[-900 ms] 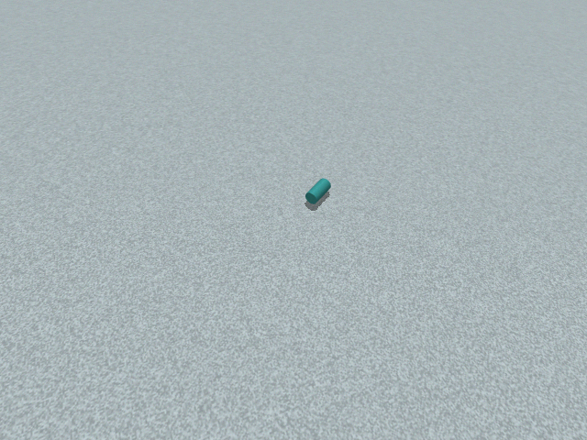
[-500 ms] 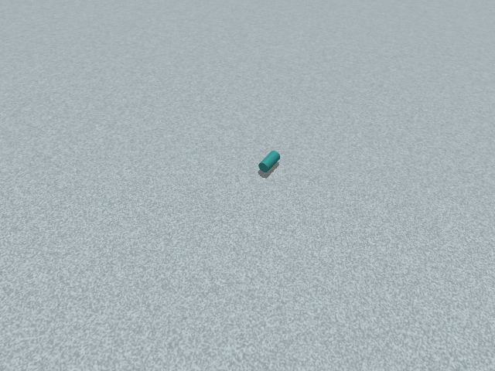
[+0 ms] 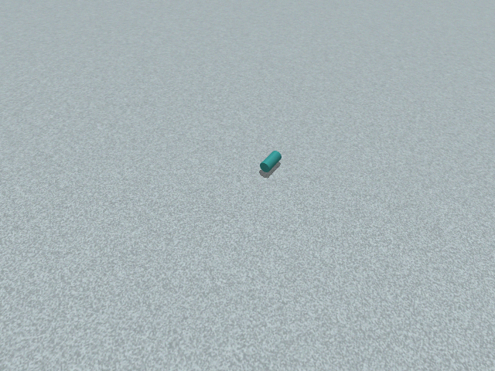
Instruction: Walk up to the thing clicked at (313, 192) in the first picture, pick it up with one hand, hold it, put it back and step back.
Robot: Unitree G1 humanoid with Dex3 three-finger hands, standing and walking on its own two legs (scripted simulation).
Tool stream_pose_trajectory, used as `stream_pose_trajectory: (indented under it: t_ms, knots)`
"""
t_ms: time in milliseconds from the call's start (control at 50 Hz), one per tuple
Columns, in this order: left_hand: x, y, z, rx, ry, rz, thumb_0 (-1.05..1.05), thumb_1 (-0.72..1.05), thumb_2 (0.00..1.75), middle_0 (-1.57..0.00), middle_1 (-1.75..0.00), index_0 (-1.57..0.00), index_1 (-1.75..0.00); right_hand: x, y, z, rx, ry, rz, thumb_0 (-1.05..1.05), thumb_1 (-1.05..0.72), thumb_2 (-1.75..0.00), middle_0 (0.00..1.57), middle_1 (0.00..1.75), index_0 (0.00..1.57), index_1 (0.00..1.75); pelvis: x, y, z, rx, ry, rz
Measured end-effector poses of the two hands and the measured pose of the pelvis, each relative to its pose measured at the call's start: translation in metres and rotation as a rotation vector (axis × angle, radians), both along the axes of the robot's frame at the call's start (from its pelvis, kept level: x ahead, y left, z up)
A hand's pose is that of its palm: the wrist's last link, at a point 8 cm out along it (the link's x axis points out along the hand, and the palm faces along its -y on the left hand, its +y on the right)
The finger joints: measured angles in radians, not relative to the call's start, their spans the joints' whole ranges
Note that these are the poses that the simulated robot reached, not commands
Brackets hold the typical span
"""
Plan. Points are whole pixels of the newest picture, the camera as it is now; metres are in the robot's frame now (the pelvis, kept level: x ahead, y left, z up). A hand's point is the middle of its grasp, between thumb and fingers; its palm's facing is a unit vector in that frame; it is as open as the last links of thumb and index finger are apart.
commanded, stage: stand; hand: left
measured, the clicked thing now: (270, 161) +1.32 -0.15 -0.75
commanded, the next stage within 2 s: walk up in 0.22 s
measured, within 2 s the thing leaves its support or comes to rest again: neither
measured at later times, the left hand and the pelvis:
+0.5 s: hand out of the picture +0.09 +0.31 -0.16, palm faces +0.24 -0.91 -0.33, open 7.4 cm; pelvis +0.05 +0.01 -0.02, yaw +13 degrees
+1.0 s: hand (112, 315) +0.25 +0.27 -0.18, palm faces +0.43 -0.84 -0.32, open 7.4 cm; pelvis +0.30 -0.04 -0.04, yaw +29 degrees
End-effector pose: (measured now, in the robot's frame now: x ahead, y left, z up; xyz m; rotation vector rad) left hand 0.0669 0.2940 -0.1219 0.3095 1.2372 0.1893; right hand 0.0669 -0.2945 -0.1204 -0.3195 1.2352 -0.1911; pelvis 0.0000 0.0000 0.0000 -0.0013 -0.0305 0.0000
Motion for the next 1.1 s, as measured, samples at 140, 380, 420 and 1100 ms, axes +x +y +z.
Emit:
stream_pose_trajectory:
  t_ms: [140,380,420,1100]
  knots:
    - [0.001,0.0,0.001,0.0,-0.001,0.002,0.01,0.9,0.9,-0.2,-0.3,-0.2,-0.3,0.002,0.0,0.0,-0.002,-0.002,0.001,0.0,-0.9,-0.9,0.21,0.3,0.21,0.3,0.001,0.0,0.0,0.001,0.0,0.0]
    - [0.014,0.032,0.005,0.008,-0.181,0.097,0.01,0.9,0.9,-0.21,-0.3,-0.21,-0.3,0.012,-0.036,0.011,-0.103,0.051,0.093,0.0,-0.9,-0.9,0.21,0.3,0.21,0.3,0.018,-0.007,-0.015,-0.012,0.032,0.13]
    - [0.009,0.043,0.007,0.016,-0.205,0.149,0.01,0.9,0.9,-0.21,-0.3,-0.21,-0.3,0.029,-0.042,0.019,-0.142,0.078,0.133,0.01,-0.9,-0.9,0.21,0.3,0.21,0.3,0.029,-0.005,-0.015,-0.011,0.026,0.175]
    - [0.204,-0.024,-0.01,0.069,-0.207,0.492,0.01,0.9,0.9,-0.2,-0.3,-0.2,-0.3,0.507,-0.049,0.001,-0.242,-0.1,0.619,0.01,-0.9,-0.9,0.21,0.3,0.21,0.3,0.346,-0.065,-0.047,0.01,0.021,0.558]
